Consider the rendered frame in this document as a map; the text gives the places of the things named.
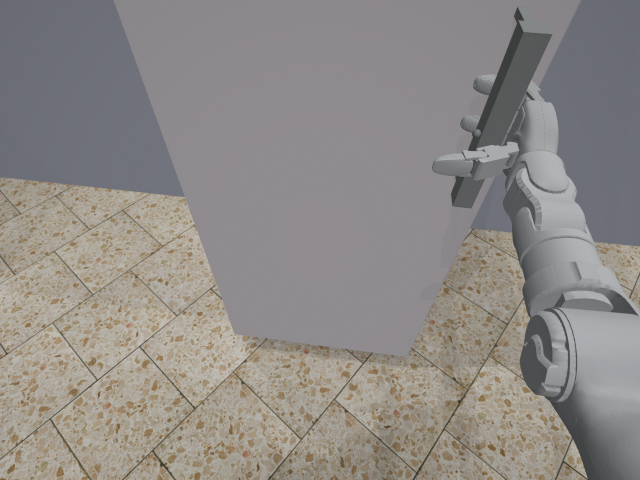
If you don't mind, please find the right robot forearm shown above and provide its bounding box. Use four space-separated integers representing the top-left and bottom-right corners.
503 151 640 318

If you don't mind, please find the robot right upper arm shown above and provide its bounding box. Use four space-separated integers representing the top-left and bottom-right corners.
520 307 640 480

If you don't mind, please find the fridge door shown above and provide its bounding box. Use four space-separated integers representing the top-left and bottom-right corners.
114 0 580 357

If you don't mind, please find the handle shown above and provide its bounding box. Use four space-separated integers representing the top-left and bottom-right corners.
451 7 553 208

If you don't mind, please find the robot right hand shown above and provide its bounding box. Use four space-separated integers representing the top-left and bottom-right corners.
432 75 559 181

